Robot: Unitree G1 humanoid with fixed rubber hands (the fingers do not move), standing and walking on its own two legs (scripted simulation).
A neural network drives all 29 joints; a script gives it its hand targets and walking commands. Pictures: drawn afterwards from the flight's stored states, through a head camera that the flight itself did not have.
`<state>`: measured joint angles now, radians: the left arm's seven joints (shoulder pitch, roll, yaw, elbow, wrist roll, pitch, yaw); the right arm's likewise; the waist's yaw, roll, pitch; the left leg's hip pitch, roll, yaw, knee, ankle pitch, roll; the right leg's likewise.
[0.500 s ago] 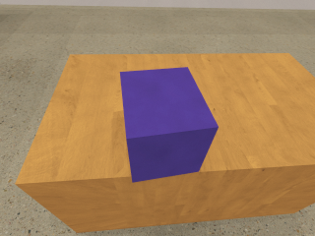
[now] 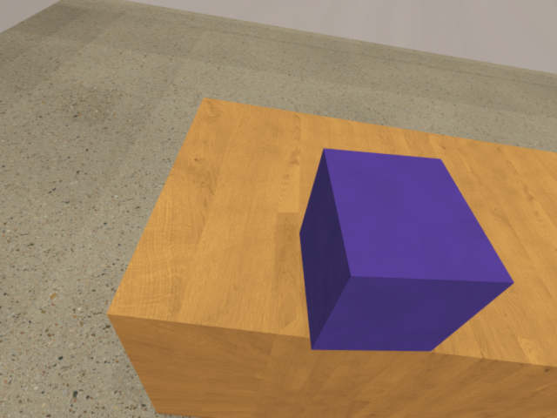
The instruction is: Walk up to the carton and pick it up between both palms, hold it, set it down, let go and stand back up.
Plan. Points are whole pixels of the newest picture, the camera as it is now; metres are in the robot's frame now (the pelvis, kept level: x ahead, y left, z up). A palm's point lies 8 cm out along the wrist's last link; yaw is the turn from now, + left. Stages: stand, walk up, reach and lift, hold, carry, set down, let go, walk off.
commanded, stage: walk up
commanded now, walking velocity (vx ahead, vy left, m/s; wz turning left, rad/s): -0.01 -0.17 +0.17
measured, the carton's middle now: (378, 251) +0.39 -0.18 +0.02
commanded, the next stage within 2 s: none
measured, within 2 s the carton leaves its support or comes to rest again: neither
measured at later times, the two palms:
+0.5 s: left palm out of the picture +0.11 +0.16 -0.13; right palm out of the picture +0.00 -0.36 -0.15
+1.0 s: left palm out of the picture +0.01 +0.08 -0.15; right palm out of the picture +0.01 -0.35 -0.13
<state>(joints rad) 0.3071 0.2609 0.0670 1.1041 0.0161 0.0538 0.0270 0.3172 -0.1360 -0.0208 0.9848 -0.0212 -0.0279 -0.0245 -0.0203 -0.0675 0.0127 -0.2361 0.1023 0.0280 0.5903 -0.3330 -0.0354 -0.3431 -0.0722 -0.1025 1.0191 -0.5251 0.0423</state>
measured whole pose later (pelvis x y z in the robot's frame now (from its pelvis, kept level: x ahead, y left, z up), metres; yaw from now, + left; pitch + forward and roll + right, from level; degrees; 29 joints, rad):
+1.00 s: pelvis +0.01 -0.13 +0.01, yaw +2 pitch -1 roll +0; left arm 0.26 0.16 -0.01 1.09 0.00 -0.01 0.03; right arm 0.29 -0.13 0.00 1.15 -0.01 0.00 -0.04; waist 0.01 -0.04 0.02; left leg -0.09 -0.02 0.01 0.39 -0.28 0.03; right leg -0.19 0.01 -0.12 0.41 -0.21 -0.05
